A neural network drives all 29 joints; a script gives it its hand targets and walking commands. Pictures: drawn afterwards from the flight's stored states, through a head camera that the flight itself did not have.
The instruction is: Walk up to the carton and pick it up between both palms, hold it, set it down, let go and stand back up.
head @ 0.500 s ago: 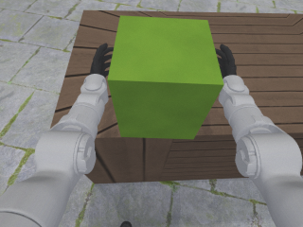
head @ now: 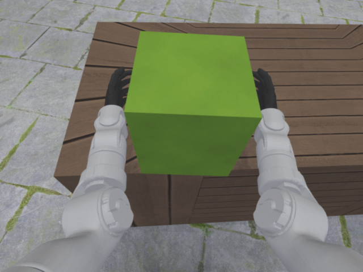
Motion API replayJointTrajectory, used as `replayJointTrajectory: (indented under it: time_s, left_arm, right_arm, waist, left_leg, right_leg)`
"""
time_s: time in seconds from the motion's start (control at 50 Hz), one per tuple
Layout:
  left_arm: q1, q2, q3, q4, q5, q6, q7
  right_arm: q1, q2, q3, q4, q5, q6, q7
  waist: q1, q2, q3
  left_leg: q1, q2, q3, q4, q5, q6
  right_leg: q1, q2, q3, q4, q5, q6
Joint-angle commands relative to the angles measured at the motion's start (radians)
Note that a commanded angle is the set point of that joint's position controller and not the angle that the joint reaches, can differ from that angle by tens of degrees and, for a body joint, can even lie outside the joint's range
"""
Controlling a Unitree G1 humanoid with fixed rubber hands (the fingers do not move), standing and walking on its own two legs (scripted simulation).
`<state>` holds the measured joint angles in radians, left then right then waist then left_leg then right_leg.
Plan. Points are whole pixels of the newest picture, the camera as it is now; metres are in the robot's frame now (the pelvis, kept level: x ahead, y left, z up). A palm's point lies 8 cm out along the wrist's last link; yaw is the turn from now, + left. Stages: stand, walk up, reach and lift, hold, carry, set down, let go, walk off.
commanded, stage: reach and lift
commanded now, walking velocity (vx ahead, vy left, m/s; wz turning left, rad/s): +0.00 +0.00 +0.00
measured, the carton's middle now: (188, 110) +0.47 +0.04 +0.04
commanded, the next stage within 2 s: none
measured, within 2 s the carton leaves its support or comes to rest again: leaves its support in 1.32 s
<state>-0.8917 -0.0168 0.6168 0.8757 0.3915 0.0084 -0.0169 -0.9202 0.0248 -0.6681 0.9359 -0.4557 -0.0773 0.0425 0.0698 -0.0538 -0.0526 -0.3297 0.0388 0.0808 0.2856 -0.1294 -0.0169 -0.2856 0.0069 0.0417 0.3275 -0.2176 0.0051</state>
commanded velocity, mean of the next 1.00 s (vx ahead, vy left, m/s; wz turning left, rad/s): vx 0.00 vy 0.00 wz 0.00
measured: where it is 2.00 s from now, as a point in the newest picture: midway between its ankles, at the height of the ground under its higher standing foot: outside the picture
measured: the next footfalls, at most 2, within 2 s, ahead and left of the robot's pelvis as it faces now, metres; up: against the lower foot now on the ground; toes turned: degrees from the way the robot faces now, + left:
none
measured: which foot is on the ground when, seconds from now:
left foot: down 0.00-1.00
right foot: down 0.00-1.00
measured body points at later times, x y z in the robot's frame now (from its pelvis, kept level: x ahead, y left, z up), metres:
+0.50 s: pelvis -0.01 +0.00 +0.00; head +0.06 +0.01 +0.45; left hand +0.43 +0.20 +0.09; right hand +0.46 -0.13 +0.11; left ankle -0.01 +0.13 -0.75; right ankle -0.05 -0.11 -0.75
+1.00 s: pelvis -0.01 +0.00 +0.00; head +0.05 +0.01 +0.45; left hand +0.43 +0.20 +0.09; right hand +0.45 -0.13 +0.10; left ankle -0.01 +0.13 -0.75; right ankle -0.05 -0.11 -0.75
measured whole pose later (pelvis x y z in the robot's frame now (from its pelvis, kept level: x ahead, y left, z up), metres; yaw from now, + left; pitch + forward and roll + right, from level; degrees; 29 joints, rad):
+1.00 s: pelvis -0.01 +0.00 +0.00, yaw +0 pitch +9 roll +1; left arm -0.83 0.00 0.55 0.83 0.32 0.03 -0.02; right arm -0.88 0.03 -0.56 0.94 -0.37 -0.12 0.00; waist 0.05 -0.03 -0.05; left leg -0.32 0.04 0.08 0.29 -0.12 -0.02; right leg -0.28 0.00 0.01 0.33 -0.21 0.00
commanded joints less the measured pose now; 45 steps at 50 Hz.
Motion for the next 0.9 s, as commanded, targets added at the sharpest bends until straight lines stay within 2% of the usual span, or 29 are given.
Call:
replayJointTrajectory:
  time_s: [0.0,0.12,0.36,0.66,0.78,0.88]
  left_arm:
    - [-0.406,-0.427,-0.238,0.012,0.0,0.019,-0.074]
    - [-0.409,-0.429,-0.245,0.012,-0.009,0.013,-0.089]
    - [-0.432,-0.405,-0.226,0.032,0.0,0.008,-0.096]
    - [-0.414,-0.428,-0.25,0.006,0.003,0.024,-0.081]
    - [-0.403,-0.442,-0.304,-0.012,-0.034,0.02,-0.075]
    - [-0.399,-0.433,-0.336,-0.022,-0.059,0.022,-0.08]
  right_arm:
    - [-0.366,0.485,0.236,0.062,-0.033,-0.032,0.119]
    - [-0.352,0.508,0.243,0.055,-0.045,-0.032,0.106]
    - [-0.343,0.52,0.248,0.037,-0.046,-0.019,0.099]
    - [-0.355,0.502,0.241,0.048,-0.027,-0.038,0.111]
    - [-0.357,0.502,0.294,0.07,0.008,-0.063,0.101]
    - [-0.353,0.5,0.347,0.068,0.043,-0.069,0.085]
  waist:
    - [0.011,0.064,-0.45]
    - [-0.004,0.051,-0.448]
    - [-0.016,0.028,-0.45]
    - [-0.008,0.058,-0.454]
    - [-0.011,0.072,-0.484]
    - [-0.022,0.059,-0.489]
  left_leg:
    - [0.549,-0.004,0.055,0.15,0.667,0.039]
    - [0.555,-0.007,0.052,0.145,0.647,0.051]
    - [0.487,-0.017,0.063,0.105,0.515,0.056]
    - [0.525,-0.007,0.058,0.12,0.591,0.044]
    - [0.551,-0.003,0.051,0.145,0.654,0.037]
    - [0.513,-0.011,0.05,0.137,0.606,0.035]
  right_leg:
    - [-0.176,0.009,-0.17,-0.02,0.366,0.073]
    - [-0.179,-0.001,-0.172,-0.013,0.398,0.083]
    - [-0.09,-0.002,-0.164,-0.004,0.414,0.095]
    - [-0.131,0.011,-0.176,-0.026,0.342,0.071]
    - [-0.143,0.014,-0.179,-0.012,0.401,0.063]
    - [-0.071,0.009,-0.17,0.008,0.484,0.071]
